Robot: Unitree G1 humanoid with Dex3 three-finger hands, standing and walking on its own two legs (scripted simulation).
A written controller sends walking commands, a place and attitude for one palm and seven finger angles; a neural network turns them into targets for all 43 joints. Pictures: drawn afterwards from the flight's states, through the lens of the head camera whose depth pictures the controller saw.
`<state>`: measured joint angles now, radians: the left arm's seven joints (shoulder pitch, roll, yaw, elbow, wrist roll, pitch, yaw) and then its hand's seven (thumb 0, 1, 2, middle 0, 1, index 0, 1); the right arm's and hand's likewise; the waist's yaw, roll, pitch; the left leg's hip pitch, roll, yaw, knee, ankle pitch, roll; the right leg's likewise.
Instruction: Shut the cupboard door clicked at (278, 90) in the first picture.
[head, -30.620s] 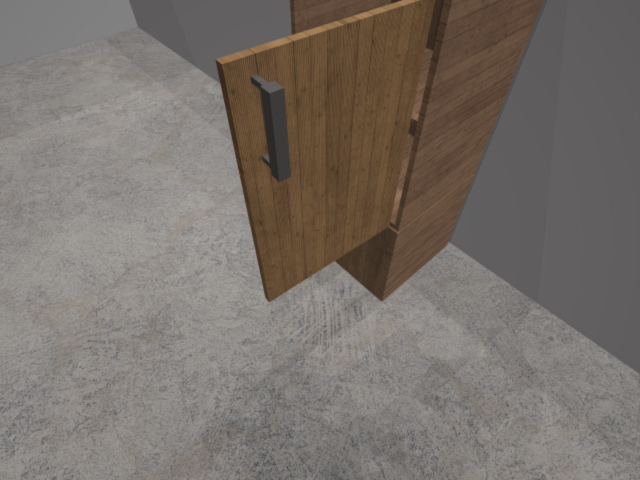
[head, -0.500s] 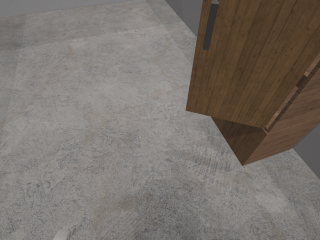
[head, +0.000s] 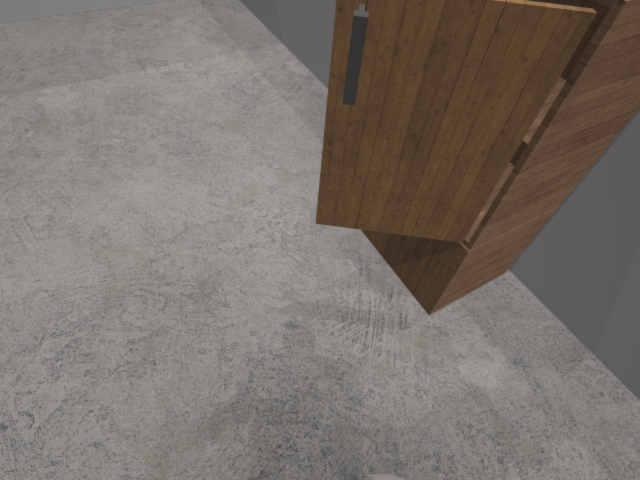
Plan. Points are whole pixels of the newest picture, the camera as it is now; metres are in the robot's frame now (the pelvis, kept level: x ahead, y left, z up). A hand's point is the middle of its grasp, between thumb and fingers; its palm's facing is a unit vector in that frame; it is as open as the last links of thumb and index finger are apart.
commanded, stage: take the last steps up to it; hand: left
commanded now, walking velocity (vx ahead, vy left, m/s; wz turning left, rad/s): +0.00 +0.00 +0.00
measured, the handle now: (355, 55) +0.75 -0.02 +0.14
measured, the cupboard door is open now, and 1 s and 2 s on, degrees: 54 54 54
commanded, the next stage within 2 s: come to a stop and stand still in 0.88 s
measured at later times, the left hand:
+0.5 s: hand out of the picture +0.08 +0.15 -0.18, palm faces -0.07 -0.99 -0.15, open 7.4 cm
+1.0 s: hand (299, 319) +0.40 +0.05 -0.16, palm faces -0.23 -0.95 -0.23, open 7.4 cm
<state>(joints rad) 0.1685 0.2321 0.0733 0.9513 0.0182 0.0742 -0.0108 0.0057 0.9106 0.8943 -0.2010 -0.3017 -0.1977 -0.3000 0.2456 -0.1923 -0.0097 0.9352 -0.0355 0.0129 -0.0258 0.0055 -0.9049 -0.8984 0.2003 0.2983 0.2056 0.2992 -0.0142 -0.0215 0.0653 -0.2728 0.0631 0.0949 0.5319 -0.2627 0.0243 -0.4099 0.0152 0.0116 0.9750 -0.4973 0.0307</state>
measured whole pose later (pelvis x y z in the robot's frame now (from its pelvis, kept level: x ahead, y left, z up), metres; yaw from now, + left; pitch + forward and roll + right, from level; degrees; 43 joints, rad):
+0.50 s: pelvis +0.07 -0.03 +0.00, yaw -5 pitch +1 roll -2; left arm 0.31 0.18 0.05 1.07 0.03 0.00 -0.01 0.00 0.91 0.89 -0.20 -0.30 -0.20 -0.30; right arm 0.23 -0.22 -0.06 0.99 -0.03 0.01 0.01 0.01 -0.91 -0.90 0.20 0.30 0.20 0.30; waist -0.02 -0.01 0.05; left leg -0.45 0.09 0.10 0.72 -0.32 -0.04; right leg -0.06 0.04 -0.04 0.39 -0.34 -0.03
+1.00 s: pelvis +0.23 -0.12 -0.01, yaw -10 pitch +0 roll +0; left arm 0.08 0.21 0.06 0.99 0.03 -0.03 -0.02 0.00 0.91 0.89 -0.20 -0.30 -0.19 -0.30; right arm 0.42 -0.17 -0.04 1.11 -0.02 0.01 0.00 0.01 -0.90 -0.90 0.20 0.30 0.21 0.30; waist -0.07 0.03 0.08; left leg -0.18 0.15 0.11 0.72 -0.51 -0.05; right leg -0.38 -0.05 -0.08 0.57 -0.18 -0.02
